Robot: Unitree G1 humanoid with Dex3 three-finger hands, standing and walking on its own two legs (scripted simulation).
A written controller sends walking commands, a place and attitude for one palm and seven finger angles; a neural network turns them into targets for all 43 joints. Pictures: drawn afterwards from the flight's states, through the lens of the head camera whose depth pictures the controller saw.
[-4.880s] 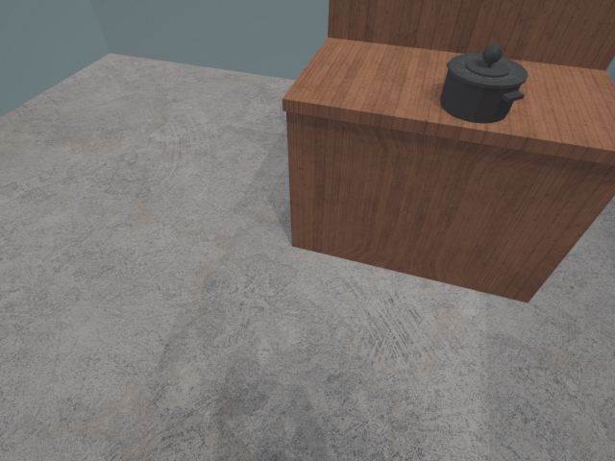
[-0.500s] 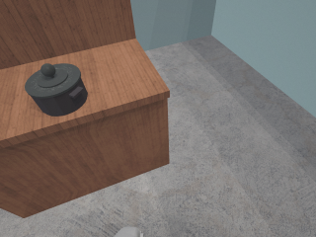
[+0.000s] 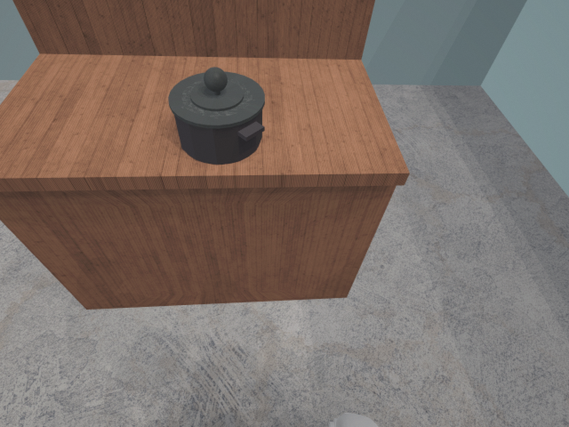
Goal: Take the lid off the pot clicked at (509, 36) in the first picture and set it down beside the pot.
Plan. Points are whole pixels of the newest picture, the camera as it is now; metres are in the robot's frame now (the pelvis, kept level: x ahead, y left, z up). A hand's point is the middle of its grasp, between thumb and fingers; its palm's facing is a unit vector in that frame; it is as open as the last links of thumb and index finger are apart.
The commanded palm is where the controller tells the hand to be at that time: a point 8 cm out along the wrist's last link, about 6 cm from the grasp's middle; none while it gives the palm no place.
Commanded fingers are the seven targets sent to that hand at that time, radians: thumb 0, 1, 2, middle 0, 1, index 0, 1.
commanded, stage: turn to face it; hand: left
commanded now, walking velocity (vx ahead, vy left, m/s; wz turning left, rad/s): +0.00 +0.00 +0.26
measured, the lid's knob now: (215, 79) +0.73 +0.20 +0.09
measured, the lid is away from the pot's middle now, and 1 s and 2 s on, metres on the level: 0.00 0.00 0.00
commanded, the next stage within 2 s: take the last steps up to it in 0.22 s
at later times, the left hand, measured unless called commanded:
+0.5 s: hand out of the picture +0.01 +0.13 -0.14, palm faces +0.22 -0.94 -0.28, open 7.3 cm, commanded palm none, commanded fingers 0.00 0.90 0.90 -0.20 -0.30 -0.20 -0.30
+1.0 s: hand out of the picture -0.01 +0.17 -0.18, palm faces +0.29 -0.95 -0.15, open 7.4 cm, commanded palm none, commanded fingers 0.00 0.90 0.90 -0.20 -0.30 -0.20 -0.30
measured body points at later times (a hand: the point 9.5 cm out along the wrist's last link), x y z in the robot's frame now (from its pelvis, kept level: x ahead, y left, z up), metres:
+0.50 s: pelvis +0.00 -0.06 +0.01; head +0.02 -0.11 +0.46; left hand +0.00 +0.18 -0.12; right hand +0.05 -0.31 -0.17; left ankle -0.07 +0.11 -0.64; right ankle +0.01 -0.13 -0.74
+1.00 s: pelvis +0.10 +0.03 -0.01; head +0.11 +0.04 +0.44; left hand -0.02 +0.22 -0.17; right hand +0.23 -0.17 -0.15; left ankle +0.08 +0.12 -0.74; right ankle +0.04 -0.11 -0.68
